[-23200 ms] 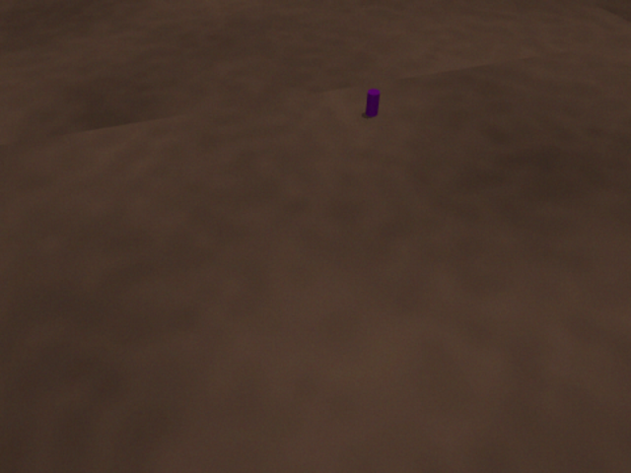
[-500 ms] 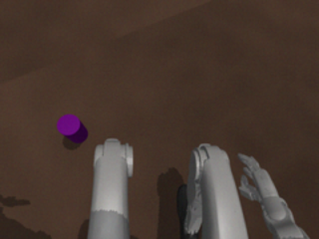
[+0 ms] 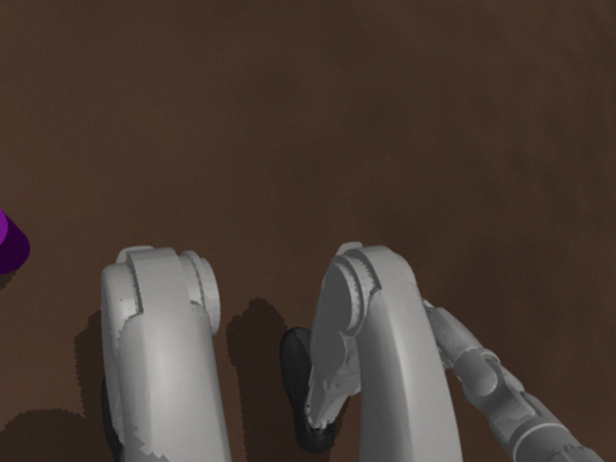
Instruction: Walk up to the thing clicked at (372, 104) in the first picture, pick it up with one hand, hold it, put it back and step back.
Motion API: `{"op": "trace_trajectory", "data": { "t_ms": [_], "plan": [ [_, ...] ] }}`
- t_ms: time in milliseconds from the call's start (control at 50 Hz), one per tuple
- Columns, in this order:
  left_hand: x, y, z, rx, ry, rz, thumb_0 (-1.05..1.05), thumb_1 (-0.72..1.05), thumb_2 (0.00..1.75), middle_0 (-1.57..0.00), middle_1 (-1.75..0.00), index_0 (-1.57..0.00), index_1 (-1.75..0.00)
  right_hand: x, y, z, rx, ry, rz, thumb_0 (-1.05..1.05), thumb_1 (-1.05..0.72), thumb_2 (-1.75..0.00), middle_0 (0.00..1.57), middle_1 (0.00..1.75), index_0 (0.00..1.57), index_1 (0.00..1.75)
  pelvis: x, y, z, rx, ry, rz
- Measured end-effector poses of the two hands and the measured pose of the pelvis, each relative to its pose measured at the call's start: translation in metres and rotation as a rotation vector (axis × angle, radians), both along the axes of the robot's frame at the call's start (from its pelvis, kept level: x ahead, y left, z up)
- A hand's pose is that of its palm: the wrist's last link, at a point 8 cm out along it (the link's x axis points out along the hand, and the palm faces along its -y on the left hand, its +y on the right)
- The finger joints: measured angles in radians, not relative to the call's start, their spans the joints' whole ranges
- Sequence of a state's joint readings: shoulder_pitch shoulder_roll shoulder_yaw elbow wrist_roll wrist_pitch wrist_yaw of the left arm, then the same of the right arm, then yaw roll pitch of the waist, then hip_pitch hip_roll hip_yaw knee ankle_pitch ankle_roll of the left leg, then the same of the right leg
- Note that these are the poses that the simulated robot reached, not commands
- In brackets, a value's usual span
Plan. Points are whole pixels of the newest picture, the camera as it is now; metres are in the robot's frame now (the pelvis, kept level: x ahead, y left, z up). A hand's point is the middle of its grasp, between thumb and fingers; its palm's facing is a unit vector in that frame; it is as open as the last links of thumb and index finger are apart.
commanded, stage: close in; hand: left
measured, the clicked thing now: out of the picture +0.35 +0.34 -0.21
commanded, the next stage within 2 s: rest palm in 0.56 s
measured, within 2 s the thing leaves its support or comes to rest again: leaves its support in 1.88 s
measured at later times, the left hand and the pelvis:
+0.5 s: hand out of the picture +0.33 +0.35 -0.18, palm faces +0.46 -0.89 +0.04, open 17.6 cm; pelvis -0.02 +0.02 -0.01, yaw -3 degrees
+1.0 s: hand out of the picture +0.33 +0.34 -0.19, palm faces +0.51 -0.86 +0.01, open 17.5 cm; pelvis -0.02 +0.02 -0.01, yaw -3 degrees
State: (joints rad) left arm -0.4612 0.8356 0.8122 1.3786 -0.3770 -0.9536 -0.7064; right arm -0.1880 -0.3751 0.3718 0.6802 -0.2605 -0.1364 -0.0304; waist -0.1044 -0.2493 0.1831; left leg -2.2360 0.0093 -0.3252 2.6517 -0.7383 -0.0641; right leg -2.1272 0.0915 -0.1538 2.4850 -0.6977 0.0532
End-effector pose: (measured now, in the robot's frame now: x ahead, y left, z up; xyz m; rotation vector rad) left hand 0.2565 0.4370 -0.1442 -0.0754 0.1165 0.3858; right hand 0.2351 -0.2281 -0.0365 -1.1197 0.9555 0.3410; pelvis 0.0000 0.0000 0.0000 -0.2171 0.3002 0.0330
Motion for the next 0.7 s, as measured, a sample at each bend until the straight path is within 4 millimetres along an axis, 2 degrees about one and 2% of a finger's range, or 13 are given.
{"op": "trace_trajectory", "data": {
  "t_ms": [100, 200, 460, 700],
  "plan": [
    [0.02, -0.009, -0.016, -0.009, -0.017, 0.008, -0.01, -0.54, 0.1, 0.0, -0.08, -0.01, -0.04, -0.004, 0.008, 0.009, -0.048, 0.0, 0.036, 0.01, -0.9, -0.89, 0.21, 0.3, 0.21, 0.3, -0.005, 0.005, -0.006, -0.027, -0.045, -0.011],
    [0.03, -0.017, -0.026, -0.011, -0.024, 0.052, -0.01, -0.55, 0.1, 0.0, -0.08, -0.02, -0.04, -0.015, 0.015, 0.017, -0.077, 0.008, 0.05, 0.0, -0.9, -0.89, 0.21, 0.3, 0.21, 0.3, -0.01, 0.011, -0.009, -0.055, -0.086, -0.021],
    [0.024, -0.043, -0.035, 0.03, -0.049, 0.084, -0.01, -0.54, 0.1, 0.0, -0.06, -0.02, -0.01, -0.056, 0.017, 0.02, -0.107, 0.115, 0.017, 0.0, -0.9, -0.89, 0.21, 0.3, 0.21, 0.3, -0.02, 0.017, -0.011, -0.082, -0.151, -0.025],
    [0.031, -0.055, -0.038, 0.055, -0.063, 0.106, -0.01, -0.58, 0.09, 0.0, -0.04, -0.03, -0.01, -0.061, 0.017, 0.018, -0.097, 0.141, 0.014, 0.0, -0.91, -0.9, 0.21, 0.3, 0.21, 0.3, -0.02, 0.017, -0.014, -0.088, -0.167, -0.035]
  ]
}}
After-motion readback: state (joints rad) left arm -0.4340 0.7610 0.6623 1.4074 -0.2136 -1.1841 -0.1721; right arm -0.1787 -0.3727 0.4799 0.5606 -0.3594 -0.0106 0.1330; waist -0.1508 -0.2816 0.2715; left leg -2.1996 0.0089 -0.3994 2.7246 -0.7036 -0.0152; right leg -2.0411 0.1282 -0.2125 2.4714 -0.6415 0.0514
